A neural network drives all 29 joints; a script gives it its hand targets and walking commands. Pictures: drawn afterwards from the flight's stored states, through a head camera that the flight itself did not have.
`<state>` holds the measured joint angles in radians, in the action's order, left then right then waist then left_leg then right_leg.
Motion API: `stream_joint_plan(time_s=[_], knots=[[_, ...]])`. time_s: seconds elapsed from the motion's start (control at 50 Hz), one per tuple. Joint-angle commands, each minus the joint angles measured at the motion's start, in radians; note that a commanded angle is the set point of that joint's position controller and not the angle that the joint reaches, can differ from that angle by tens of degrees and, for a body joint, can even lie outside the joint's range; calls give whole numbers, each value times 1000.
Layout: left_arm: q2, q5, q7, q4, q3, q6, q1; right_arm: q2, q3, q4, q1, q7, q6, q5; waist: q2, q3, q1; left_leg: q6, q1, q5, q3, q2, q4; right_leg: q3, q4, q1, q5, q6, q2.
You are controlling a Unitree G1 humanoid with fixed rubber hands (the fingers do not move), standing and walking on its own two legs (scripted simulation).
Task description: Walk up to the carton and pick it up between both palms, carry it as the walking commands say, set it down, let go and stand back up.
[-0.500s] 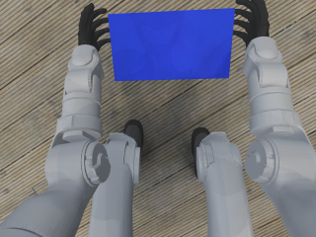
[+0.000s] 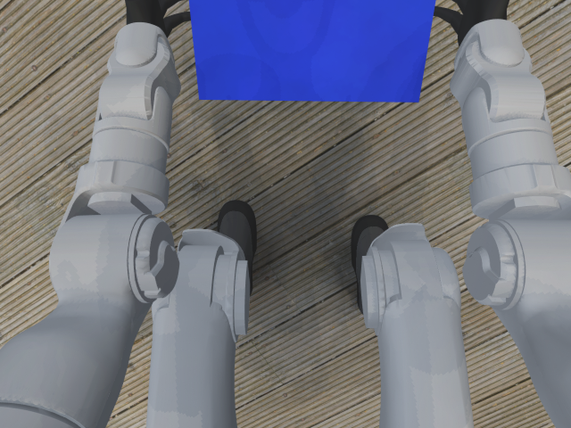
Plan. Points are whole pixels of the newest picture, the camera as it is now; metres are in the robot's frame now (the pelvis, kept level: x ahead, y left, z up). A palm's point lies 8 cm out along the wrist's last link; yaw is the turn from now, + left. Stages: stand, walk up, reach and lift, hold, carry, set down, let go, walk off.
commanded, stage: set down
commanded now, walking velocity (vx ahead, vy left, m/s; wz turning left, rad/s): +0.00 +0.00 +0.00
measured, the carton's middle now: (308, 36) +0.54 -0.02 -0.30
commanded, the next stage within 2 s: none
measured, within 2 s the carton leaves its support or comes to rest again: rests again in 1.74 s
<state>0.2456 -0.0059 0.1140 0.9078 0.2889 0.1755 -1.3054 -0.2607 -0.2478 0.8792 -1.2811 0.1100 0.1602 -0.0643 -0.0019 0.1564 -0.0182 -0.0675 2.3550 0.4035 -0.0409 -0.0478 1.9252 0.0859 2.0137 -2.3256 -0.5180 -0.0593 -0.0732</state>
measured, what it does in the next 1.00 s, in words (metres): stands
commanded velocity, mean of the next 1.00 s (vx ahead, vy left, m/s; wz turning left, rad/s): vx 0.00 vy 0.00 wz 0.00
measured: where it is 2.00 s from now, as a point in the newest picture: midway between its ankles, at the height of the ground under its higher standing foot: (304, 276)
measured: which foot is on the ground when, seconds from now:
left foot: down 0.00-1.00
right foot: down 0.00-1.00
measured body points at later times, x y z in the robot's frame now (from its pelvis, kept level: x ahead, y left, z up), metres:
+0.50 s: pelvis +0.00 +0.00 +0.00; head +0.37 -0.02 +0.25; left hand +0.55 +0.15 -0.19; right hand +0.53 -0.20 -0.20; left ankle +0.15 +0.13 -0.37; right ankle +0.11 -0.13 -0.37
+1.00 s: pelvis +0.01 +0.00 -0.01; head +0.38 -0.02 +0.24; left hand +0.55 +0.15 -0.20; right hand +0.53 -0.21 -0.20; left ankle +0.15 +0.13 -0.37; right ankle +0.11 -0.13 -0.37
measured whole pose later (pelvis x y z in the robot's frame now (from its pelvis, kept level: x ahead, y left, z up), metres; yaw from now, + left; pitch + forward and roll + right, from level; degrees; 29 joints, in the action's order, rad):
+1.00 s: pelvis +0.01 +0.00 -0.01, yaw +0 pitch +47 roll +2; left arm 0.25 0.02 0.03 0.98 0.38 0.10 -1.31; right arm -0.27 -0.29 0.99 -1.31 0.05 0.08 0.00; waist 0.00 0.16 -0.03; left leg -0.07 2.36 0.43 -0.04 -0.05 1.96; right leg 0.08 2.05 -2.33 -0.55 -0.06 -0.07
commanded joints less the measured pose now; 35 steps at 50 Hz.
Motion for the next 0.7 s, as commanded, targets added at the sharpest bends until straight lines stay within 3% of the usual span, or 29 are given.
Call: stream_joint_plan(time_s=[0.0, 0.04, 0.1, 0.12, 0.16, 0.18, 0.2, 0.22, 0.24, 0.26, 0.3, 0.34, 0.36, 0.38, 0.4, 0.42, 0.44, 0.46, 0.48, 0.5, 0.52, 0.54, 0.56, 0.58, 0.6, 0.62, 0.64, 0.66, 0.68], knots=[[-807, -74, -267, 34, -319, -23, -445, 697, 361, 15, -544, -288, -30, -27, 19, -983, 8, 22, -493, -98, 116, -43, 32, -133, -106, 442, 168, 38, 7], [-791, -54, -279, 65, -282, -15, -441, 706, 318, 45, -515, -298, -19, -2, 25, -935, 5, 32, -454, -51, 115, -42, 32, -132, -105, 421, 128, 41, 3], [-751, -60, -273, 19, -285, -29, -482, 690, 314, -19, -556, -296, -31, -16, 7, -945, 14, 35, -475, -68, 110, -35, 32, -124, -105, 409, 137, 43, 1], [-766, -33, -274, 47, -270, -22, -463, 684, 301, 20, -532, -305, -31, -6, -28, -929, 13, 29, -477, -77, 116, -37, 39, -119, -105, 373, 135, 44, 0], [-773, -44, -275, 35, -264, -25, -459, 686, 322, -19, -552, -307, -34, -23, 4, -946, 27, 38, -485, -96, 110, -37, 47, -118, -101, 389, 149, 40, -1], [-751, -36, -264, 11, -259, -28, -456, 685, 334, -83, -605, -310, -43, -45, -14, -975, 51, 43, -527, -115, 109, -34, 44, -122, -88, 366, 142, 38, -5], [-737, -38, -268, 41, -268, -32, -448, 703, 337, -5, -542, -302, -32, -31, 19, -948, 44, 38, -483, -96, 116, -33, 50, -119, -103, 386, 141, 35, -1], [-754, -41, -267, 27, -273, -31, -464, 693, 332, -32, -561, -306, -36, -32, -10, -931, 35, 40, -474, -99, 110, -31, 50, -112, -98, 368, 144, 39, 2], [-719, -22, -264, 89, -257, -25, -426, 674, 292, 45, -516, -303, -30, -7, -9, -898, 16, 41, -451, -41, 101, -34, 31, -128, -98, 361, 108, 37, 7], [-724, -26, -266, 44, -267, -39, -435, 708, 306, 30, -515, -302, -31, -10, 2, -914, 31, 42, -453, -83, 112, -35, 44, -116, -95, 373, 148, 36, 5], [-706, -22, -264, 102, -248, -22, -397, 638, 275, 75, -463, -300, -30, 23, -3, -867, -10, 33, -446, -25, 108, -31, 39, -125, -110, 346, 77, 41, 10], [-698, -19, -262, 58, -251, -32, -418, 648, 257, 88, -448, -306, -31, 17, -37, -872, 7, 30, -477, -78, 102, -31, 37, -117, -99, 327, 120, 43, 5], [-709, -20, -266, 71, -240, -33, -412, 632, 265, 76, -457, -302, -37, 34, 9, -873, -21, 31, -442, -57, 104, -30, 45, -128, -98, 348, 118, 39, 4], [-716, -13, -270, 57, -233, -37, -424, 658, 270, 63, -481, -305, -37, 17, 6, -874, 9, 38, -455, -101, 102, -32, 45, -117, -96, 345, 155, 35, -3], [-697, -10, -263, 86, -240, -32, -412, 639, 272, 62, -482, -304, -43, 6, -38, -873, 23, 33, -471, -86, 105, -25, 41, -111, -86, 337, 140, 42, 3], [-681, -1, -257, 96, -230, -37, -398, 631, 283, 16, -522, -302, -50, -3, -23, -862, 37, 42, -482, -92, 97, -22, 37, -111, -91, 313, 129, 38, 7], [-676, 1, -260, 121, -222, -30, -385, 632, 286, 61, -501, -304, -40, -4, 8, -855, 37, 40, -458, -83, 104, -27, 51, -116, -100, 334, 121, 31, 8], [-663, 12, -256, 146, -209, -25, -370, 612, 268, 46, -497, -308, -45, 7, -26, -837, 31, 39, -477, -71, 97, -22, 38, -112, -97, 297, 102, 37, 9], [-663, 20, -254, 148, -204, -32, -342, 616, 268, 79, -478, -308, -40, 14, 9, -825, 36, 41, -459, -68, 97, -29, 38, -123, -97, 318, 110, 27, 9], [-671, 37, -261, 148, -187, -28, -334, 623, 247, 123, -429, -307, -35, 30, -5, -808, 32, 42, -417, -42, 115, -31, 37, -112, -113, 337, 94, 32, 3], [-646, 22, -257, 122, -205, -34, -370, 617, 252, 96, -453, -307, -37, 27, 13, -833, 17, 44, -452, -48, 98, -23, 37, -121, -95, 325, 96, 27, 6], [-649, 33, -256, 139, -194, -27, -353, 584, 237, 97, -450, -306, -39, 34, -10, -809, 23, 38, -453, -39, 98, -29, 29, -122, -101, 307, 74, 35, 9], [-625, 38, -255, 151, -181, -31, -360, 586, 247, 114, -460, -303, -38, 28, 3, -798, 39, 40, -428, -44, 94, -20, 38, -111, -97, 322, 86, 29, 14], [-639, 39, -256, 116, -189, -41, -378, 611, 239, 106, -467, -304, -40, 29, 14, -806, 32, 45, -438, -54, 100, -31, 35, -120, -93, 307, 96, 27, 3], [-627, 28, -252, 150, -190, -35, -367, 585, 231, 108, -439, -304, -44, 35, -25, -812, 26, 38, -458, -56, 97, -25, 39, -113, -98, 308, 93, 36, 10], [-622, 33, -248, 145, -183, -44, -336, 600, 229, 121, -421, -300, -44, 40, 2, -778, 29, 42, -439, -55, 100, -28, 33, -116, -98, 308, 103, 35, 6], [-632, 46, -251, 165, -175, -33, -308, 591, 217, 130, -415, -305, -43, 33, -25, -789, 35, 43, -451, -61, 99, -31, 30, -122, -85, 303, 104, 33, 4], [-648, 34, -255, 133, -181, -42, -337, 596, 220, 131, -418, -301, -46, 39, 5, -806, 14, 39, -433, -60, 109, -34, 40, -122, -100, 331, 111, 31, 0], [-632, 39, -247, 138, -185, -46, -341, 591, 231, 111, -429, -298, -49, 33, -33, -814, 40, 37, -468, -73, 104, -29, 41, -111, -86, 305, 111, 34, 5]])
